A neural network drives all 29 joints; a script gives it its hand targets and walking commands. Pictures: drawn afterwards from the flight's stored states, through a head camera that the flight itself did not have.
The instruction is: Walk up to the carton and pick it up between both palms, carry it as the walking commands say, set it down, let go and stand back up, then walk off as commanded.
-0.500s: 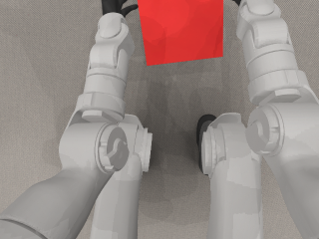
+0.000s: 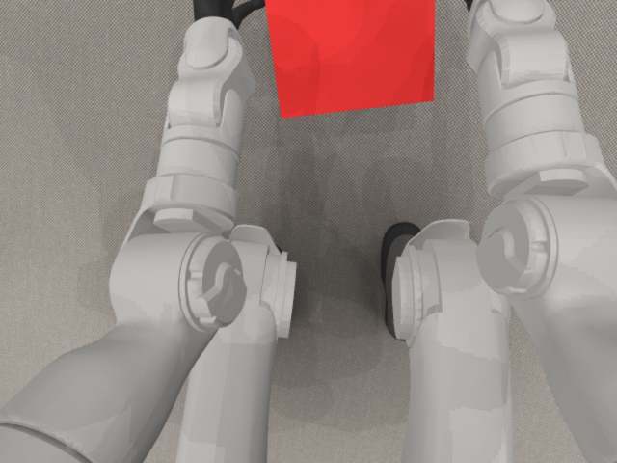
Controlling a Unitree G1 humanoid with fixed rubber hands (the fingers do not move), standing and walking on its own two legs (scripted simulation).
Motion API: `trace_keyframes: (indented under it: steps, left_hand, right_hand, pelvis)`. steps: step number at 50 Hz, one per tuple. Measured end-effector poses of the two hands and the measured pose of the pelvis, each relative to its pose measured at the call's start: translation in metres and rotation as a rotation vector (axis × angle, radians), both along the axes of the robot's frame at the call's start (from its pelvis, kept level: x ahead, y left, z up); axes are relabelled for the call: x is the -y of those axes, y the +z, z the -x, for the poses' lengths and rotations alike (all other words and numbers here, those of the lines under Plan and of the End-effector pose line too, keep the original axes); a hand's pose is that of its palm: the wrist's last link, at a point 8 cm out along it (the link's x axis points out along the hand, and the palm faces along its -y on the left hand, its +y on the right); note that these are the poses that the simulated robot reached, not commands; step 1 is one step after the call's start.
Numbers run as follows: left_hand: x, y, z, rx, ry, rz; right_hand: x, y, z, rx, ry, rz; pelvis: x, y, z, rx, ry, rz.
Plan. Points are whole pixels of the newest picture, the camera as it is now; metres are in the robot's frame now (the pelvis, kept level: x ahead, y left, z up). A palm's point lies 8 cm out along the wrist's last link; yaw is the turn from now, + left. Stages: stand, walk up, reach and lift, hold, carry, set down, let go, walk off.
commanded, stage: set down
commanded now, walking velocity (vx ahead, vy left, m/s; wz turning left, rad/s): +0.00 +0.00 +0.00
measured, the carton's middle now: out of the picture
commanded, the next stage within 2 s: none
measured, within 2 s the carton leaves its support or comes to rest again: neither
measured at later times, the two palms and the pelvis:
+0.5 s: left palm (218, 14) +0.53 +0.07 -0.16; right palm out of the picture +0.54 -0.18 -0.17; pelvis +0.01 +0.00 +0.00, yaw +0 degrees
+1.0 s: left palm (217, 12) +0.53 +0.08 -0.17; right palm out of the picture +0.54 -0.18 -0.17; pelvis +0.01 +0.00 +0.00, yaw +0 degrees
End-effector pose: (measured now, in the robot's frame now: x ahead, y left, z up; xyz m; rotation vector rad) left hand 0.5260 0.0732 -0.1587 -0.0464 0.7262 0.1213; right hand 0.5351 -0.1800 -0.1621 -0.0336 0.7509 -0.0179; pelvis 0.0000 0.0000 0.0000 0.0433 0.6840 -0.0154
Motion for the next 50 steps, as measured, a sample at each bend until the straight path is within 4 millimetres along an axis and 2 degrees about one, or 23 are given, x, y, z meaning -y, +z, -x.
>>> trace_keyframes:
  steps: [50]
  left_hand:
    - [-0.003, -0.008, -0.009, 0.033, -0.052, -0.014]
  right_hand:
    - [0.001, -0.009, -0.007, 0.027, -0.003, -0.013]
  pelvis:
    - [0.001, -0.001, -0.011, -0.028, -0.003, 0.004]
